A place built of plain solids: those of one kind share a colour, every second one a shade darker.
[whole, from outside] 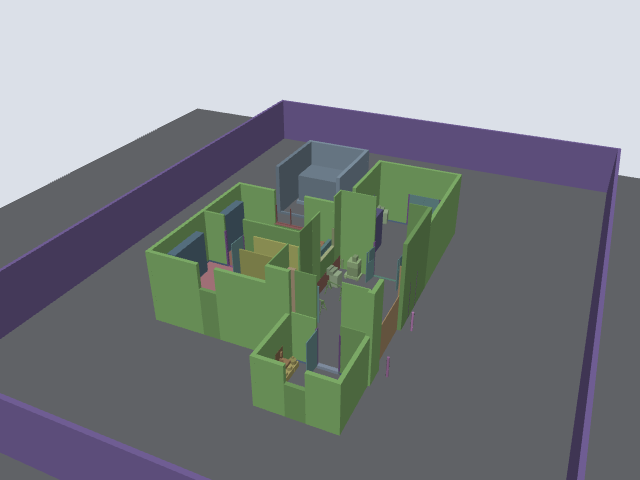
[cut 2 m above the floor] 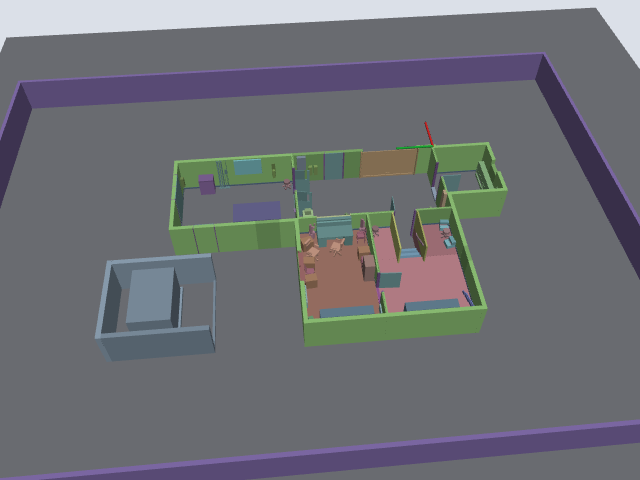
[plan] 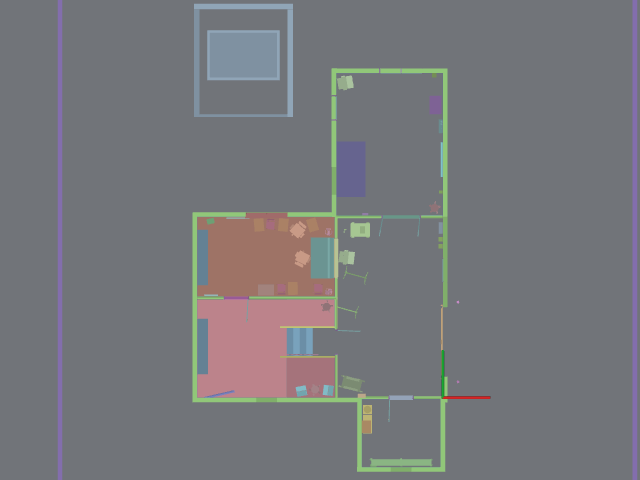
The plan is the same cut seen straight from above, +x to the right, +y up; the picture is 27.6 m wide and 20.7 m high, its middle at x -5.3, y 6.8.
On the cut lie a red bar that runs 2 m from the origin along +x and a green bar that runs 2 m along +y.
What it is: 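A small electricity substation's switch house in an elbow; the unloading bay and beside it the switch room at the yard's level, the cables in covered trenches; behind the bay, up one short flight, the relay and control rooms; a battery room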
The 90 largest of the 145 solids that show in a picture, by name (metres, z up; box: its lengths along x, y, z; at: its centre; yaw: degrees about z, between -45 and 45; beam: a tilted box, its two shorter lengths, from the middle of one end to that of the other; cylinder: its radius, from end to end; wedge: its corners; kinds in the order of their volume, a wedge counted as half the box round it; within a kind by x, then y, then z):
{
 "yard_bound_1": {"box": [0.2, 33.39, 3.2], "at": [-16.51, 7.51, 1.55]},
 "yard_bound_2": {"box": [24.99, 0.2, 3.2], "at": [-4.12, -9.09, 1.55]},
 "yard_bound_3": {"box": [24.99, 0.2, 3.2], "at": [-4.12, 24.1, 1.55]},
 "yard_bound_4": {"box": [0.2, 33.39, 3.2], "at": [8.28, 7.51, 1.55]},
 "wall_1": {"box": [0.2, 4.5, 3.9], "at": [-10.7, 2.05, 1.9]},
 "wall_2": {"box": [0.2, 3.7, 3.9], "at": [-10.7, 6.15, 1.9]},
 "wall_3": {"box": [1.16, 0.06, 3.9], "at": [-10.02, 4.27, 1.9]},
 "wall_4": {"box": [1.16, 0.06, 3.9], "at": [-10.02, 4.33, 1.9]},
 "wall_5": {"box": [2.31, 0.2, 3.9], "at": [-9.65, 7.9, 1.9]},
 "wall_6": {"box": [2.76, 0.2, 3.9], "at": [-9.43, -0.1, 1.9]},
 "wall_7": {"box": [0.91, 0.2, 2.6], "at": [-7.6, -0.1, 1.25]},
 "wall_8": {"box": [1.81, 0.2, 1.9], "at": [-7.6, 7.9, 0.9]},
 "wall_9": {"box": [3.75, 0.06, 3.9], "at": [-6.48, 4.27, 1.9]},
 "wall_10": {"box": [3.75, 0.06, 3.9], "at": [-6.48, 4.33, 1.9]},
 "wall_11": {"box": [2.56, 0.2, 3.9], "at": [-5.88, -0.1, 1.9]},
 "wall_12": {"box": [2.11, 0.2, 3.9], "at": [-5.65, 7.9, 1.9]},
 "wall_13": {"box": [0.2, 0.96, 3.9], "at": [-4.7, 8.28, 1.9]},
 "wall_14": {"box": [0.2, 1.21, 2.35], "at": [-4.7, 9.35, 1.12]},
 "wall_15": {"box": [0.2, 4.26, 3.9], "at": [-4.7, 12.07, 1.9]},
 "wall_16": {"box": [0.06, 1.85, 3.9], "at": [-4.63, 0.93, 1.9]},
 "wall_17": {"box": [0.06, 1.35, 3.9], "at": [-4.63, 3.62, 1.9]},
 "wall_18": {"box": [0.06, 0.86, 3.02], "at": [-4.63, 4.72, 2.34]},
 "wall_19": {"box": [0.06, 0.91, 3.02], "at": [-4.63, 7.35, 2.34]},
 "wall_20": {"box": [0.06, 1.85, 4.75], "at": [-4.57, 0.93, 2.33]},
 "wall_21": {"box": [0.06, 1.42, 4.75], "at": [-4.57, 3.65, 2.33]},
 "wall_22": {"box": [0.06, 0.92, 4.75], "at": [-4.57, 4.7, 2.33]},
 "wall_23": {"box": [0.06, 1.76, 1.9], "at": [-4.57, 6.03, 0.9]},
 "wall_24": {"box": [0.06, 0.91, 4.75], "at": [-4.57, 7.35, 2.33]},
 "wall_25": {"box": [1.1, 0.2, 4.75], "at": [-4.05, -0.1, 2.33]},
 "wall_26": {"box": [1.96, 0.06, 4.75], "at": [-3.62, 7.77, 2.33]},
 "wall_27": {"box": [1.96, 0.06, 3.9], "at": [-3.62, 7.83, 1.9]},
 "wall_28": {"box": [0.2, 3.2, 2.65], "at": [-3.6, -1.6, 1.27]},
 "wall_29": {"box": [1.46, 0.2, 2.65], "at": [-2.98, -3.1, 1.27]},
 "wall_30": {"box": [1.22, 0.06, 4.75], "at": [-2.95, 0.03, 2.33]},
 "wall_31": {"box": [1.16, 0.06, 2.65], "at": [-2.92, -0.03, 1.27]},
 "wall_32": {"box": [5.0, 0.2, 3.9], "at": [-2.3, 14.1, 1.9]},
 "wall_33": {"box": [0.91, 0.2, 1.75], "at": [-1.8, -3.1, 0.82]},
 "wall_34": {"box": [1.16, 0.06, 2.65], "at": [-0.68, -0.03, 1.27]},
 "wall_35": {"box": [1.22, 0.06, 4.75], "at": [-0.65, 0.03, 2.33]},
 "wall_36": {"box": [1.46, 0.2, 2.65], "at": [-0.62, -3.1, 1.27]},
 "wall_37": {"box": [0.95, 0.06, 4.75], "at": [-0.48, 7.77, 2.33]},
 "wall_38": {"box": [0.95, 0.06, 3.9], "at": [-0.48, 7.83, 1.9]},
 "wall_39": {"box": [0.2, 3.2, 2.65], "at": [0.0, -1.6, 1.27]},
 "wall_40": {"box": [0.3, 0.2, 4.75], "at": [0.05, -0.1, 2.33]},
 "wall_41": {"box": [0.2, 1.11, 4.75], "at": [0.1, 0.35, 2.33]},
 "wall_42": {"box": [0.2, 3.91, 4.75], "at": [0.1, 5.85, 2.33]},
 "wall_43": {"box": [0.2, 6.4, 3.9], "at": [0.1, 11.0, 1.9]},
 "raised_floor_relay_1": {"box": [3.94, 4.43, 0.9], "at": [-8.7, 2.15, 0.4]},
 "raised_floor_relay_2": {"box": [2.19, 1.86, 0.9], "at": [-5.63, 0.87, 0.4]},
 "raised_floor_relay_3": {"box": [2.19, 1.36, 0.9], "at": [-5.63, 3.68, 0.4]},
 "yard_pen_1": {"box": [0.24, 4.64, 3.21], "at": [-10.62, 14.42, 1.6]},
 "yard_pen_2": {"box": [3.12, 2.16, 0.22], "at": [-8.6, 14.77, 0.16]},
 "yard_pen_3": {"box": [2.9, 1.94, 1.76], "at": [-8.6, 14.77, 1.15]},
 "yard_pen_4": {"box": [4.28, 0.24, 3.21], "at": [-8.6, 16.86, 1.6]},
 "yard_pen_5": {"box": [0.24, 4.64, 3.21], "at": [-6.58, 14.42, 1.6]},
 "raised_floor_control_1": {"box": [6.13, 3.63, 0.9], "at": [-7.6, 6.05, 0.4]},
 "switchgear_row_1": {"box": [1.23, 2.4, 2.25], "at": [-3.96, 9.85, 1.2]},
 "relay_cubicles_1": {"box": [0.46, 2.4, 2.2], "at": [-10.36, 2.21, 2.02]},
 "relay_cubicles_2": {"box": [0.46, 2.4, 2.2], "at": [-10.36, 6.04, 2.02]},
 "control_desk_1": {"box": [0.46, 0.42, 0.79], "at": [-5.43, 5.37, 1.2]},
 "control_desk_2": {"box": [0.46, 0.42, 0.79], "at": [-5.43, 6.68, 1.2]},
 "control_desk_3": {"box": [0.5, 1.75, 0.79], "at": [-4.95, 6.03, 1.2]},
 "control_desk_4": {"box": [0.27, 1.75, 0.3], "at": [-4.83, 6.03, 1.77]},
 "control_desk_5": {"box": [0.18, 1.75, 0.29], "at": [-4.79, 6.03, 2.06]},
 "let_screen_1": {"box": [2.37, 0.08, 3.05], "at": [-5.84, 1.76, 2.33]},
 "let_screen_2": {"box": [2.37, 0.08, 3.05], "at": [-5.84, 3.04, 2.33]},
 "door_landing_1": {"box": [0.3, 1.22, 0.73], "at": [-6.6, 2.4, 0.32]},
 "door_landing_2": {"box": [0.3, 1.22, 0.56], "at": [-6.32, 2.4, 0.23]},
 "door_landing_3": {"box": [0.3, 1.22, 0.39], "at": [-6.04, 2.4, 0.14]},
 "pedestal_1": {"box": [0.42, 0.56, 0.65], "at": [-7.93, 7.45, 1.12], "yaw": 4.8},
 "pedestal_2": {"box": [0.42, 0.56, 0.65], "at": [-6.88, 7.45, 1.12], "yaw": -5.0},
 "pedestal_3": {"box": [0.42, 0.56, 0.65], "at": [-6.47, 4.71, 1.12], "yaw": 1.3},
 "pedestal_4": {"box": [0.42, 0.56, 0.65], "at": [-5.62, 7.45, 1.12], "yaw": 17.0},
 "charger_cubicle_1": {"box": [0.7, 0.47, 1.75], "at": [-7.63, 4.65, 1.68]},
 "door_leaf_1": {"box": [0.044, 0.99, 2.14], "at": [-8.43, 3.74, 1.87], "yaw": -3.2},
 "door_leaf_2": {"box": [0.99, 0.044, 2.14], "at": [-4.04, 2.88, 1.02], "yaw": -2.1},
 "door_leaf_3": {"box": [0.044, 0.99, 1.94], "at": [-2.31, -0.56, 1.12], "yaw": -1.6},
 "door_leaf_4": {"box": [0.9, 0.044, 2.15], "at": [-1.35, 14.0, 1.02]},
 "door_leaf_5": {"box": [0.044, 1.0, 2.15], "at": [0.0, 5.5, 1.02]},
 "log_desk_1": {"box": [0.48, 0.8, 1.05], "at": [-0.32, 12.62, 0.47]},
 "test_set_1": {"box": [0.48, 0.54, 0.66], "at": [-4.12, 13.6, 0.45], "yaw": 9.5},
 "test_set_2": {"box": [0.48, 0.54, 0.66], "at": [-4.06, 6.04, 0.45], "yaw": -6.5},
 "battery_stand_1": {"box": [2.6, 0.29, 0.45], "at": [-1.79, -2.79, 0.9]},
 "pier_1": {"box": [0.34, 0.17, 4.75], "at": [-3.5, 0.09, 2.33]},
 "breaker_truck_1": {"box": [0.6, 0.5, 0.54], "at": [-3.52, 7.24, 0.46]},
 "breaker_truck_2": {"box": [0.61, 0.54, 0.33], "at": [-3.52, 7.24, 0.89]},
 "sectional_door_1": {"box": [0.042, 3.08, 2.0], "at": [-0.01, 2.4, 0.95]},
 "cable_drum_mid_1": {"box": [0.83, 0.54, 0.45], "at": [-3.93, 0.6, 0.55], "yaw": -14.1},
 "earth_sticks_1": {"box": [0.09, 1.5, 1.04], "at": [-0.05, 10.27, 1.42]},
 "carboys_1": {"box": [0.39, 0.81, 0.35], "at": [-3.25, -1.14, 0.12]}
}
